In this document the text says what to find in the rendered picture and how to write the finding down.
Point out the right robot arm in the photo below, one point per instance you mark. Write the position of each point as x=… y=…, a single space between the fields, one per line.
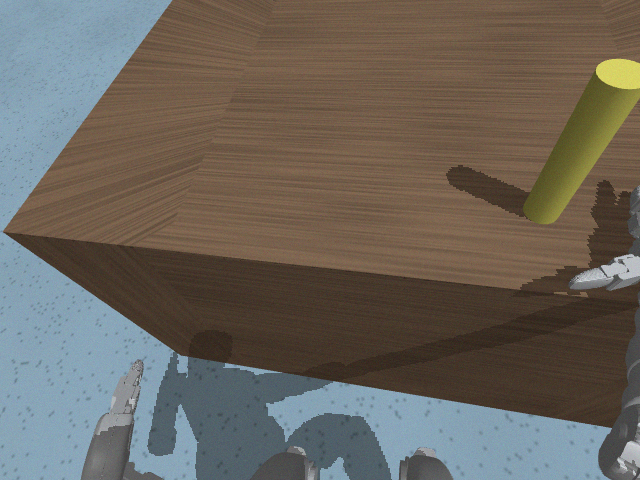
x=619 y=455

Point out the left robot hand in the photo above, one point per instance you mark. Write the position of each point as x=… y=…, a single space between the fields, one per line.
x=108 y=454

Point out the can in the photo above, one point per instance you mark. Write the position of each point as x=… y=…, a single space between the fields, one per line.
x=607 y=100

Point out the right robot hand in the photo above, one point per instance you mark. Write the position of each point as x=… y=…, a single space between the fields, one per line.
x=621 y=271

